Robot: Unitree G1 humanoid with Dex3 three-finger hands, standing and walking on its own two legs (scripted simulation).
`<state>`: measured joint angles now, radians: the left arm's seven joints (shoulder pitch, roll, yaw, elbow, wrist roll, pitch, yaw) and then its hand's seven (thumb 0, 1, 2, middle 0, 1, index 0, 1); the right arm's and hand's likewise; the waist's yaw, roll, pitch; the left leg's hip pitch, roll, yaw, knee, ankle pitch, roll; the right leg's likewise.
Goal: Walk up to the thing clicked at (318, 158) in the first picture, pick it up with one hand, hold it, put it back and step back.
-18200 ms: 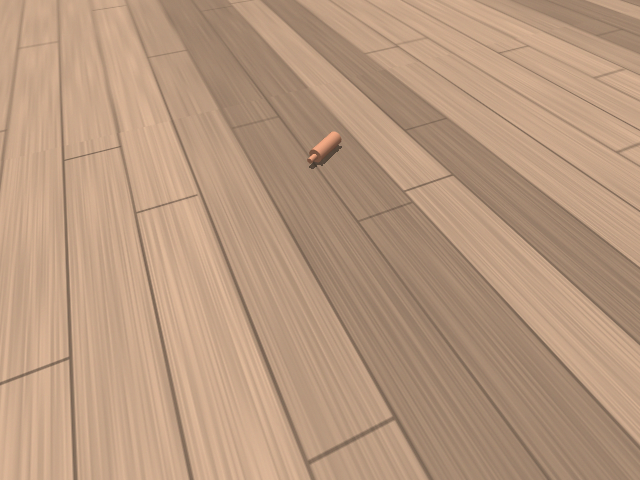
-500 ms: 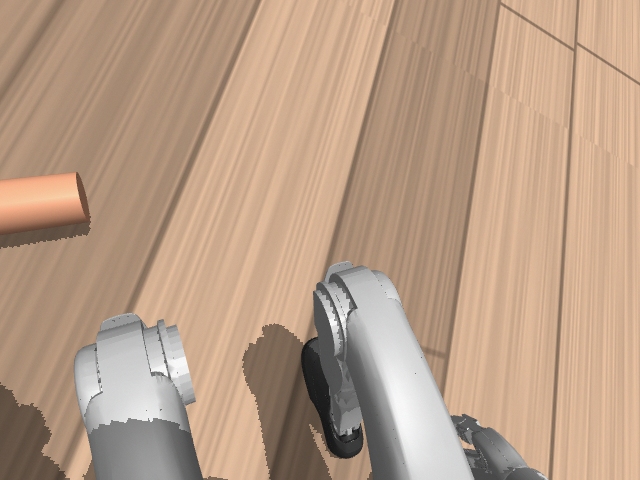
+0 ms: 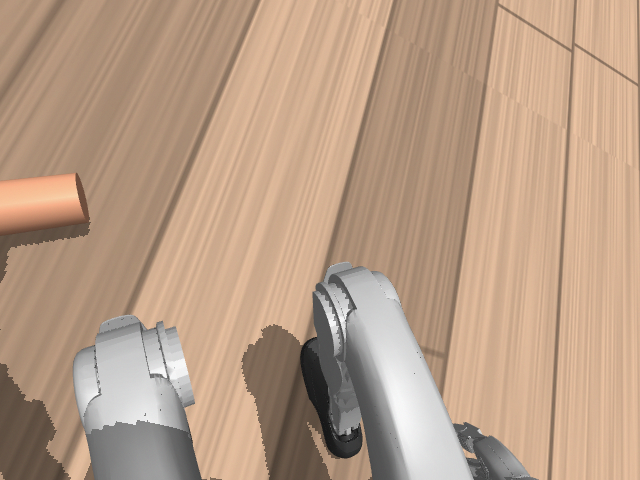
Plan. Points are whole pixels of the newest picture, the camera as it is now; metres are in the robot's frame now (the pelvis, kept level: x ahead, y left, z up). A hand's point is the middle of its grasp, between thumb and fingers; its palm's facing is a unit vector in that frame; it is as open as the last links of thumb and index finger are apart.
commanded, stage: approach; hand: left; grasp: from above
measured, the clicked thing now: out of the picture +0.50 +0.35 -0.29
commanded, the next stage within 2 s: close in in 0.50 s
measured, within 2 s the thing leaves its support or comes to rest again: neither
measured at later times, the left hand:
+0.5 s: hand out of the picture +0.48 +0.33 -0.17, palm faces -0.48 -0.06 -0.88, open 14.2 cm
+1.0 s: hand out of the picture +0.48 +0.33 -0.20, palm faces -0.45 -0.07 -0.89, open 14.0 cm
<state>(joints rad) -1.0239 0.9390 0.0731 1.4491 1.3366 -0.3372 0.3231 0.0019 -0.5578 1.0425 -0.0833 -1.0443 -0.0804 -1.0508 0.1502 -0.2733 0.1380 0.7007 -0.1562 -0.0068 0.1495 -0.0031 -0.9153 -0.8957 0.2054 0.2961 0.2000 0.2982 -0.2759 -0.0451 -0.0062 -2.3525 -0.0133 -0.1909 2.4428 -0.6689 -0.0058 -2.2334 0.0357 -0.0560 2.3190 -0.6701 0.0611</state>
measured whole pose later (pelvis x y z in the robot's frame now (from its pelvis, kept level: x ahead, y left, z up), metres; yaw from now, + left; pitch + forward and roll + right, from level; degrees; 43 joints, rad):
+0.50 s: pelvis +0.00 +0.00 +0.00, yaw -1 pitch +33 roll -11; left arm -1.01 0.97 0.14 1.42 1.27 -0.23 0.27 0.00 -0.56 1.04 -0.09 -1.02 -0.09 -1.03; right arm 0.20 -0.30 0.18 0.64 -0.14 -0.01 0.14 0.00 -0.91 -0.89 0.21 0.30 0.20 0.30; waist -0.33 -0.02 0.05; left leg -2.36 0.00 -0.20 2.44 -0.67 -0.01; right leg -2.25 0.04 -0.06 2.31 -0.66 0.07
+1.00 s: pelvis +0.00 +0.00 -0.01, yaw -2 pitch +31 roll -13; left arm -1.11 1.01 0.08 1.61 1.41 -0.34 0.42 0.00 -0.54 1.06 -0.09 -1.03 -0.08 -1.04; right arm 0.13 -0.30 0.22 0.63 -0.19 -0.02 0.15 0.00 -0.91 -0.90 0.20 0.30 0.20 0.30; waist -0.35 -0.08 0.05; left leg -2.36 -0.01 -0.22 2.47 -0.67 0.00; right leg -2.24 0.05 -0.08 2.32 -0.66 0.05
